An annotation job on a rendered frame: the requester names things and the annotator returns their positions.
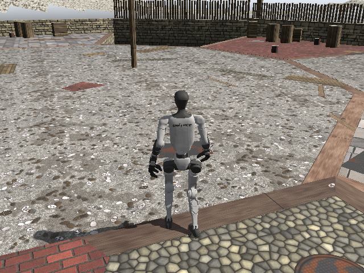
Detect right robot hand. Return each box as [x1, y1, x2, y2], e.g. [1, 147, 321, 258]
[197, 152, 210, 162]

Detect right robot upper arm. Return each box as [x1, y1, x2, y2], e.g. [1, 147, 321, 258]
[194, 114, 209, 145]

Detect robot right foot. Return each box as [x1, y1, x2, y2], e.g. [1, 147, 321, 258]
[189, 223, 200, 237]

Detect humanoid robot torso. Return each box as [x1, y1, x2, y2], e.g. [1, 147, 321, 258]
[169, 113, 195, 171]

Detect left robot upper arm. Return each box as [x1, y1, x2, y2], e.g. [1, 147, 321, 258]
[156, 115, 170, 148]

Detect robot left forearm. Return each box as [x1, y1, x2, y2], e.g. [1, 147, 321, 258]
[149, 139, 161, 166]

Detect left robot hand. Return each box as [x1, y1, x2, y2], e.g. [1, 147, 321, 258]
[148, 164, 162, 178]

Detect robot right forearm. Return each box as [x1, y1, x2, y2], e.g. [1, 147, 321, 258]
[202, 137, 210, 155]

